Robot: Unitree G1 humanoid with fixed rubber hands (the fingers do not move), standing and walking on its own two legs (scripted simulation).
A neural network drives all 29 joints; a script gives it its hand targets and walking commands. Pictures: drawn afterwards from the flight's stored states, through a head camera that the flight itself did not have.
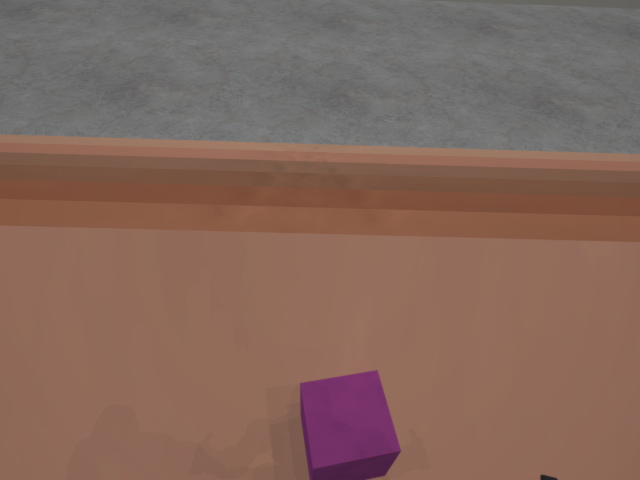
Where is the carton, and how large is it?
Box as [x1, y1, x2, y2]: [300, 370, 400, 479]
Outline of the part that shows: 377,370 300,383 301,421 310,479 366,479 384,475 399,453 400,449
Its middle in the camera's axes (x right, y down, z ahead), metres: +0.06 +0.53 +1.06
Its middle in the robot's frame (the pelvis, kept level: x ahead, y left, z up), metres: +0.40 -0.07 -0.66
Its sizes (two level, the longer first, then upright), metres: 0.210 0.200 0.250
